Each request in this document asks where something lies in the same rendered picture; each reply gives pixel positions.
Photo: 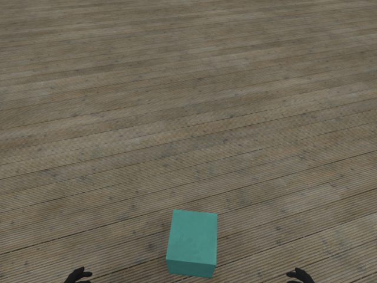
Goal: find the right robot hand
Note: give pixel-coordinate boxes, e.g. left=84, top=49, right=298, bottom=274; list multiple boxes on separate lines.
left=286, top=268, right=315, bottom=283

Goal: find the left robot hand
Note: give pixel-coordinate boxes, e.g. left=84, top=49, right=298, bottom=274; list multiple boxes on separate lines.
left=64, top=266, right=92, bottom=283

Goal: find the carton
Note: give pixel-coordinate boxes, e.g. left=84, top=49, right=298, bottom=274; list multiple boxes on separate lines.
left=166, top=209, right=217, bottom=278

